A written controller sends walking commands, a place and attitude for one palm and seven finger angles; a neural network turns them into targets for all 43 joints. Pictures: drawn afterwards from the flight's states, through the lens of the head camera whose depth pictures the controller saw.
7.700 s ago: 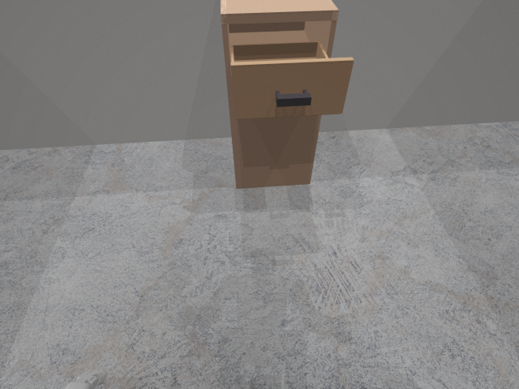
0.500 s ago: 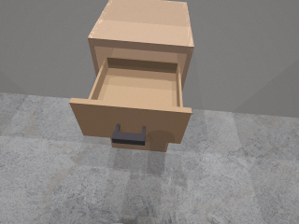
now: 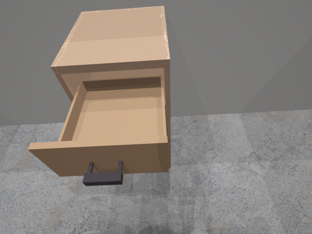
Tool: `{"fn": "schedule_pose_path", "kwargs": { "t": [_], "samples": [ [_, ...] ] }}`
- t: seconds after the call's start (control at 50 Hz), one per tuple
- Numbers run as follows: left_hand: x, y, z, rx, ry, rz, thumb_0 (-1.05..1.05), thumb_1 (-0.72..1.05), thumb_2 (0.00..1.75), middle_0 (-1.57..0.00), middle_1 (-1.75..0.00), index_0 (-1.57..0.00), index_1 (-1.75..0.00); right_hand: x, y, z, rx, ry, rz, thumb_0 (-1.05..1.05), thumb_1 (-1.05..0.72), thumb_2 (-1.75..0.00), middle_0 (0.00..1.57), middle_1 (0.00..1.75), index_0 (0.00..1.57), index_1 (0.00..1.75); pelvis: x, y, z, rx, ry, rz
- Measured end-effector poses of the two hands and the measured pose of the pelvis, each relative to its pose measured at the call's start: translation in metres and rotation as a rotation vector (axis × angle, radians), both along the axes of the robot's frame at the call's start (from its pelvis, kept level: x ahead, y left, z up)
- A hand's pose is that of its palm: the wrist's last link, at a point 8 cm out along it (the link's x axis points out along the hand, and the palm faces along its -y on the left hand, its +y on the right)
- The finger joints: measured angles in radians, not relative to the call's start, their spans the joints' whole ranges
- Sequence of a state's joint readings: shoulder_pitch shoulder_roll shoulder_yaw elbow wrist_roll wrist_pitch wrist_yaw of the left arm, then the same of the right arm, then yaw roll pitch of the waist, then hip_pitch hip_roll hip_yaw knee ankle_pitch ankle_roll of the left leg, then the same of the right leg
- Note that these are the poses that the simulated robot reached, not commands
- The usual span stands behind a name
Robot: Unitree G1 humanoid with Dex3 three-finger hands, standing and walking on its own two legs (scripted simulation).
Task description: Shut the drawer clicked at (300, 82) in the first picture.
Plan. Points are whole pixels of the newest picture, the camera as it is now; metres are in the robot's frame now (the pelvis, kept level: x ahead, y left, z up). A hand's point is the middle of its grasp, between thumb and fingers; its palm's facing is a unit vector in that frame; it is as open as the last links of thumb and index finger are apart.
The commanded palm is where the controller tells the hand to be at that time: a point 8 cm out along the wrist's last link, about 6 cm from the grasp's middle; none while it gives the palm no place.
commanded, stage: come to a stop and stand still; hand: left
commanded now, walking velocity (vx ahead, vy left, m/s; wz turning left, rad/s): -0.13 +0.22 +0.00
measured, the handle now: (104, 171) +0.28 +0.16 -0.02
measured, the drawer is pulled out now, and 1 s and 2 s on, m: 0.30 0.30 0.30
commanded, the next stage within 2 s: look again from close up in 0.64 s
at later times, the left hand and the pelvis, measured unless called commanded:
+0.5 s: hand out of the picture -0.06 +0.24 -0.17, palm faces +0.07 -0.98 -0.19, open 7.4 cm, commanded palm none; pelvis -0.07 +0.06 +0.01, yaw -1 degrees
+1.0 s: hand out of the picture -0.04 +0.19 -0.17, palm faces -0.02 -0.97 -0.24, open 7.3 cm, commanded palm none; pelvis -0.05 +0.02 +0.00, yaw -1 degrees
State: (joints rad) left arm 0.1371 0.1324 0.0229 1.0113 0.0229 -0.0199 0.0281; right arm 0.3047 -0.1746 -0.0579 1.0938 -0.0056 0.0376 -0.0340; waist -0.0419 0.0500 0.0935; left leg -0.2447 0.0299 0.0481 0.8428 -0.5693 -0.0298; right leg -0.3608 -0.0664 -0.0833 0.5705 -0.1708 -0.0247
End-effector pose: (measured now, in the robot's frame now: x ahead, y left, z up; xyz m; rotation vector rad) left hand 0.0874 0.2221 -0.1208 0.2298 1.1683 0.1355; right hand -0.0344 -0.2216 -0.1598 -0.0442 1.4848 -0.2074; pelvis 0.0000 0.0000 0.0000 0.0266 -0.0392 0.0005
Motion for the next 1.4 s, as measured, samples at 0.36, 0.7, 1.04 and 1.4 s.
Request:
{"fn": "schedule_pose_path", "kwargs": {
  "t": [0.36,0.7,1.04,1.4],
  "samples": [
    [-0.098,0.064,-0.02,-0.028,0.089,0.096,0.0,0.91,0.9,-0.2,-0.3,-0.2,-0.29,-0.057,0.039,0.027,-0.078,-0.079,0.026,0.0,-0.92,-0.9,0.2,0.3,0.19,0.29,-0.062,0.045,0.003,-0.022,0.018,-0.026],
    [-0.181,0.054,-0.015,-0.079,0.331,0.089,0.01,0.91,0.9,-0.2,-0.3,-0.2,-0.29,-0.109,0.095,0.035,-0.003,0.038,-0.021,0.0,-0.91,-0.9,0.2,0.3,0.2,0.3,-0.068,0.056,0.016,-0.028,0.057,-0.022],
    [-0.129,0.014,-0.013,-0.004,0.187,0.054,0.02,0.94,0.9,-0.2,-0.3,-0.2,-0.29,-0.03,0.032,0.002,0.026,-0.104,0.062,0.01,-0.92,-0.9,0.2,0.3,0.2,0.29,-0.046,0.014,-0.001,-0.013,0.043,-0.016],
    [-0.099,-0.01,0.013,-0.01,-0.023,0.141,0.02,0.93,0.9,-0.21,-0.3,-0.21,-0.3,0.014,-0.025,0.02,-0.051,-0.222,0.116,0.01,-0.92,-0.9,0.2,0.3,0.2,0.3,-0.048,-0.02,0.007,-0.005,0.036,-0.016]
  ]
}}
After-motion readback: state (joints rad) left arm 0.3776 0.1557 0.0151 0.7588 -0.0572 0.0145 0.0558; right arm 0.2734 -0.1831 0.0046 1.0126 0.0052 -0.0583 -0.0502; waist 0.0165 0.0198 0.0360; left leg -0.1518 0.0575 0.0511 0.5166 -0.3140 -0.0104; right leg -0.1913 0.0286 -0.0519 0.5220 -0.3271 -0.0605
